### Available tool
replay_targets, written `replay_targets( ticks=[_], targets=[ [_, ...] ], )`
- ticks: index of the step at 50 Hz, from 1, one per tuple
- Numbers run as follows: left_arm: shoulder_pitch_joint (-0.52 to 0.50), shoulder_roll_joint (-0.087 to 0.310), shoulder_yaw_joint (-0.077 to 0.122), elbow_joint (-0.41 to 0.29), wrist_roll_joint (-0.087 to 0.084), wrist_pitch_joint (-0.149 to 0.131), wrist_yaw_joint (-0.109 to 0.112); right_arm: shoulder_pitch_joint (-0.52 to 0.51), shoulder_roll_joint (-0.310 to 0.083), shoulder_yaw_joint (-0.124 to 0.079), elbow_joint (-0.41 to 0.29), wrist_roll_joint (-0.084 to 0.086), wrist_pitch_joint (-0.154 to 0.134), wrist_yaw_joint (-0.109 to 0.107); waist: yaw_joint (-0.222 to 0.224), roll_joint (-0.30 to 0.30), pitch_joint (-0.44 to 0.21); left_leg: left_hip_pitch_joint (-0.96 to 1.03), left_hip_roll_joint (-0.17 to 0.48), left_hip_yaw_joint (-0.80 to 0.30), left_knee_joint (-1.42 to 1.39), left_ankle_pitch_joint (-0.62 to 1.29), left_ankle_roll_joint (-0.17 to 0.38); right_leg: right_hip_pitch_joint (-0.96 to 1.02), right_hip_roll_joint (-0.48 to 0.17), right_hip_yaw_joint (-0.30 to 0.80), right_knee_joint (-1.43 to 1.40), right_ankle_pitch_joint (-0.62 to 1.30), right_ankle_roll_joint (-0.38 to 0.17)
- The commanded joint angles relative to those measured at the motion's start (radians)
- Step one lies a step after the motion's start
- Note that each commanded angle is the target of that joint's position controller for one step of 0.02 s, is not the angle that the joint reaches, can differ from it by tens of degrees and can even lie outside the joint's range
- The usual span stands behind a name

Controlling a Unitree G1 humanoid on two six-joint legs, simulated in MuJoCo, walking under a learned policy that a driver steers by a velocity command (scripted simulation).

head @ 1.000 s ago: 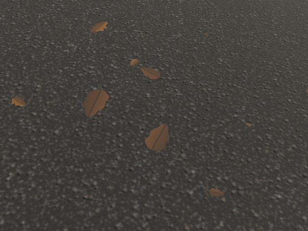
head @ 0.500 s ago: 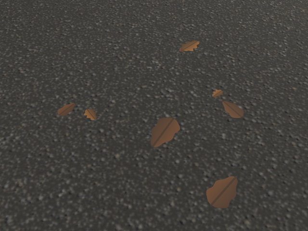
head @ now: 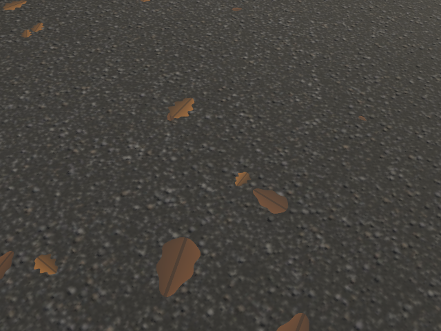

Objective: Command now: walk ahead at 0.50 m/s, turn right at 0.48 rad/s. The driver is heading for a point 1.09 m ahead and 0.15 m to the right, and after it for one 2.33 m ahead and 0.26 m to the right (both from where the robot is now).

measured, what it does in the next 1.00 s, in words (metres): walks ahead: right foot, then left foot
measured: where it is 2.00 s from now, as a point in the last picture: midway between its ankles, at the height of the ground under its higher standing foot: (247, 201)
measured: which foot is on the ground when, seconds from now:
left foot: down 0.00-0.24, up 0.26-0.72, down 0.74-1.00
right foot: up 0.00-0.20, down 0.22-0.76, up 0.78-1.00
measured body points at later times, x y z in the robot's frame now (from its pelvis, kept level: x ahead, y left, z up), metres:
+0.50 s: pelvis +0.27 -0.07 +0.00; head +0.30 -0.10 +0.45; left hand +0.42 +0.18 -0.10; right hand +0.39 -0.39 -0.09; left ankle +0.45 +0.09 -0.67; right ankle +0.24 -0.14 -0.75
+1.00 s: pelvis +0.58 -0.09 +0.00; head +0.61 -0.08 +0.45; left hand +0.80 +0.14 -0.09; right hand +0.58 -0.37 -0.11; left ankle +0.59 -0.02 -0.75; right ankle +0.64 -0.28 -0.68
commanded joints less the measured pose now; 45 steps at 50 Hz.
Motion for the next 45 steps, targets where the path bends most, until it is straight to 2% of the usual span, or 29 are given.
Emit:
replay_targets(
  ticks=[1,5,7,9,10,11,12,13,14,15,16,17,18,21,23,26,28,31,34,35,36,37,38,39,40,41,42,43,45],
  targets=[
    [-0.058,0.009,-0.008,-0.077,0.005,-0.011,-0.021,-0.072,-0.157,-0.038,-0.066,0.006,-0.012,-0.013,0.012,0.086,0.041,-0.025,0.283,-0.075,-0.14,0.259,0.132,0.003,-0.018,-0.022,-0.141,0.115,-0.008],
    [-0.169,0.011,-0.014,-0.135,0.004,-0.012,-0.042,-0.012,-0.185,-0.051,-0.029,0.026,0.013,-0.015,-0.023,0.076,0.078,0.093,0.315,-0.022,-0.101,0.312,0.117,-0.026,-0.005,-0.078,-0.256,0.065,-0.047],
    [-0.181,0.024,-0.008,-0.158,0.004,-0.01,-0.051,-0.013,-0.203,-0.057,-0.021,0.035,0.028,-0.017,-0.007,0.092,0.064,0.145,0.324,0.005,-0.033,0.481,0.1,0.004,0.024,-0.117,-0.287,-0.014,-0.078],
    [-0.112,0.061,0.013,-0.16,0.004,-0.003,-0.052,-0.029,-0.235,-0.066,-0.025,0.044,0.043,-0.023,0.049,0.133,-0.01,0.168,0.319,0.031,0.125,0.83,0.078,0.141,0.095,-0.177,-0.282,-0.116,-0.12],
    [0.0,0.097,0.036,-0.136,0.0,0.001,-0.047,-0.043,-0.242,-0.067,-0.03,0.048,0.052,-0.025,0.116,0.135,-0.075,0.143,0.301,0.049,0.286,0.927,0.061,0.287,0.141,-0.198,-0.304,-0.133,-0.15],
    [0.17,0.155,0.07,-0.091,-0.002,0.006,-0.032,-0.051,-0.226,-0.058,-0.035,0.05,0.053,-0.028,0.206,0.11,-0.162,0.018,0.259,0.07,0.517,0.845,0.023,0.55,0.174,-0.178,-0.371,-0.074,-0.19],
    [0.267,0.257,0.1,-0.067,-0.006,0.017,-0.009,-0.013,-0.137,-0.03,-0.067,0.015,0.042,-0.028,0.2,-0.076,-0.236,-0.321,0.173,0.066,0.86,0.253,-0.034,0.864,-0.017,0.153,-0.393,-0.077,-0.277],
    [0.211,0.307,0.096,-0.108,-0.001,-0.002,-0.014,0.021,-0.06,0.003,-0.116,0.009,0.007,-0.019,0.113,-0.201,-0.373,-0.64,-0.03,-0.148,1.138,-0.402,-0.075,1.065,-0.223,0.74,-0.566,-0.276,-0.463],
    [0.209,0.207,0.068,-0.115,0.002,-0.019,-0.024,-0.101,-0.158,-0.017,-0.134,0.044,-0.024,-0.005,0.183,-0.056,-0.344,-0.749,0.026,-0.293,1.167,-0.352,-0.055,1.048,-0.226,0.716,-0.652,-0.302,-0.415],
    [0.18,0.168,0.056,-0.106,0.006,-0.032,-0.024,-0.152,-0.164,-0.017,-0.155,0.064,-0.04,0.0,0.164,-0.034,-0.212,-0.777,0.064,-0.28,1.106,-0.261,-0.032,0.925,-0.194,0.57,-0.656,-0.242,-0.377],
    [0.117,0.142,0.048,-0.109,0.003,-0.039,-0.024,-0.15,-0.153,-0.015,-0.143,0.044,-0.047,-0.008,0.111,0.049,-0.132,-0.729,0.109,-0.277,1.013,-0.188,-0.029,0.78,-0.145,0.455,-0.651,-0.134,-0.339],
    [0.064,0.106,0.037,-0.12,0.007,-0.041,-0.02,-0.14,-0.165,-0.023,-0.132,0.018,-0.043,-0.014,0.077,0.04,-0.098,-0.663,0.136,-0.278,0.932,-0.141,-0.037,0.675,-0.108,0.372,-0.659,-0.025,-0.319],
    [0.038,0.096,0.031,-0.136,0.018,-0.042,-0.014,-0.12,-0.167,-0.027,-0.128,0.011,-0.032,-0.012,0.051,0.015,-0.089,-0.603,0.148,-0.283,0.904,-0.107,-0.046,0.605,-0.086,0.337,-0.679,0.041,-0.316],
    [0.054,0.119,0.038,-0.126,0.014,-0.047,0.003,-0.127,-0.129,-0.019,-0.133,-0.001,-0.005,-0.011,0.039,0.021,-0.07,-0.566,0.137,-0.251,0.787,-0.048,-0.093,0.5,-0.054,0.254,-0.707,0.19,-0.324],
    [0.081,0.134,0.041,-0.11,0.012,-0.044,0.018,-0.195,-0.104,-0.008,-0.152,-0.001,0.001,-0.01,0.06,0.012,-0.045,-0.583,0.122,-0.237,0.649,0.069,-0.116,0.472,-0.024,0.198,-0.711,0.202,-0.301],
    [0.121,0.123,0.034,-0.085,0.009,-0.038,0.027,-0.295,-0.068,0.011,-0.165,0.006,-0.007,0.004,0.113,-0.022,-0.035,-0.501,0.087,-0.217,0.41,0.289,-0.116,0.443,0.021,0.131,-0.703,0.113,-0.244],
    [0.16,0.128,0.031,-0.062,0.011,-0.04,0.026,-0.34,-0.07,0.015,-0.17,0.021,-0.016,0.018,0.144,-0.034,-0.023,-0.473,0.078,-0.207,0.337,0.375,-0.103,0.466,-0.01,0.139,-0.713,0.04,-0.238],
    [0.2,0.134,0.03,-0.03,0.013,-0.04,0.023,-0.386,-0.097,0.009,-0.188,0.028,-0.023,0.032,0.161,-0.035,0.008,-0.551,0.083,-0.216,0.279,0.316,-0.053,0.607,-0.083,0.171,-0.676,0.063,-0.234],
    [0.201,0.148,0.036,-0.007,0.016,-0.031,0.027,-0.357,-0.116,0.003,-0.194,0.033,-0.022,0.044,0.133,-0.046,0.013,-0.564,0.07,-0.206,0.258,0.168,0.009,0.729,-0.131,0.158,-0.616,0.243,-0.207],
    [0.182,0.155,0.037,-0.008,0.017,-0.028,0.029,-0.302,-0.132,-0.005,-0.182,0.033,-0.021,0.044,0.1,-0.052,-0.02,-0.489,0.042,-0.183,0.252,0.127,0.032,0.743,-0.119,0.129,-0.554,0.417,-0.192],
    [0.161,0.153,0.035,-0.012,0.021,-0.022,0.031,-0.188,-0.156,-0.021,-0.149,0.031,-0.02,0.041,0.037,-0.037,-0.097,-0.333,0.002,-0.149,0.23,0.147,0.062,0.735,-0.08,0.08,-0.418,0.597,-0.172],
    [0.153,0.132,0.023,-0.027,0.031,-0.019,0.036,-0.044,-0.195,-0.037,-0.118,0.025,-0.017,0.037,-0.029,0.002,-0.212,-0.095,0.05,-0.219,0.253,0.202,0.107,0.636,-0.037,0.031,-0.211,0.575,-0.142],
    [0.251,0.069,0.002,-0.057,0.044,-0.033,0.035,0.053,-0.288,-0.058,-0.116,0.015,-0.014,0.038,-0.002,0.201,-0.349,0.265,0.261,-0.617,0.246,0.15,0.251,0.297,0.095,-0.03,0.151,0.191,-0.066],
    [0.261,0.052,-0.009,-0.055,0.037,-0.052,0.027,0.092,-0.242,-0.051,-0.091,0.04,-0.008,0.045,-0.009,0.345,-0.382,0.405,0.362,-0.975,0.07,-0.069,0.336,0.034,0.198,0.011,0.352,-0.447,-0.025],
    [0.173,0.125,0.003,-0.076,0.01,-0.071,0.015,0.05,-0.181,-0.032,-0.102,0.048,-0.004,0.042,-0.029,0.229,-0.258,0.336,0.349,-0.933,0.032,-0.22,0.286,-0.077,0.129,0.079,0.407,-0.418,-0.04],
    [0.078,0.127,0.002,-0.1,-0.003,-0.085,0.008,-0.003,-0.161,-0.026,-0.119,0.034,0.003,0.036,-0.027,0.137,-0.151,0.204,0.31,-0.808,0.018,-0.188,0.253,-0.087,0.089,0.059,0.374,-0.343,-0.05],
    [0.029,0.114,0.0,-0.112,0.013,-0.095,0.006,-0.04,-0.152,-0.021,-0.125,0.023,0.008,0.035,-0.003,0.063,-0.064,0.073,0.269,-0.718,-0.003,-0.083,0.239,-0.077,0.06,0.042,0.292,-0.295,-0.05],
    [0.03,0.114,0.006,-0.113,0.035,-0.095,0.009,-0.062,-0.135,-0.015,-0.132,0.018,0.007,0.031,0.027,0.059,-0.052,0.005,0.236,-0.66,-0.016,0.019,0.227,-0.026,0.03,0.044,0.21,-0.249,-0.045],
    [0.059,0.093,0.005,-0.113,0.047,-0.087,0.012,-0.078,-0.135,-0.014,-0.142,0.021,0.01,0.023,0.059,0.111,-0.059,-0.058,0.193,-0.599,-0.04,0.154,0.232,0.038,0.023,0.028,0.123,-0.22,-0.016]
  ],
)
Keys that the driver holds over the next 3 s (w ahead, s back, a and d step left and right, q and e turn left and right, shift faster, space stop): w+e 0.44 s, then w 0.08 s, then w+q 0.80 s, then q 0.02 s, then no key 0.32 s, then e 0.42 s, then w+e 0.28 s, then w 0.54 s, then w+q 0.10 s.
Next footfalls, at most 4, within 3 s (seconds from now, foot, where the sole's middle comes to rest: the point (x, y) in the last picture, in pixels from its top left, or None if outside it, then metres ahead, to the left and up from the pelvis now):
0.22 right None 0.28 -0.14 -0.78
0.74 left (224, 286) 0.63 -0.03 -0.78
1.24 right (287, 219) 0.87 -0.27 -0.78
1.66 left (211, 187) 1.02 -0.01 -0.78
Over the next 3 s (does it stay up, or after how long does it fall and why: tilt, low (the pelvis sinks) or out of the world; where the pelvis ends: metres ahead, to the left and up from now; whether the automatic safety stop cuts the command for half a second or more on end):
stays up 1.28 -0.20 -0.01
